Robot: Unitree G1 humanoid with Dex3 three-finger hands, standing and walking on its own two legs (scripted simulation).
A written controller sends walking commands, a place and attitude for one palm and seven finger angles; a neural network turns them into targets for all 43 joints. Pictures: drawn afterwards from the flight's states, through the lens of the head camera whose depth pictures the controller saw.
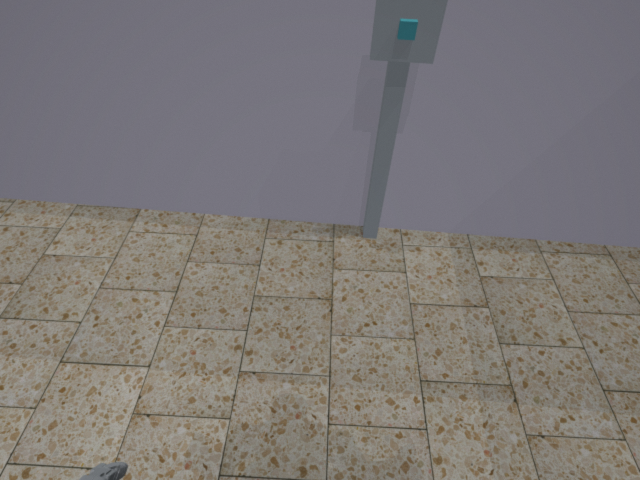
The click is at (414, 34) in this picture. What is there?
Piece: button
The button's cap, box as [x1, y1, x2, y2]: [397, 18, 417, 39]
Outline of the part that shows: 400,18 397,37 400,39 414,39 417,20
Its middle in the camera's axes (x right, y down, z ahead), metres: +0.23 -0.56 +1.03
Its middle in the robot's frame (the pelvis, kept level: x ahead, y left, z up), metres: +1.17 -0.17 +0.10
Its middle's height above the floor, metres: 0.87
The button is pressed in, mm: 0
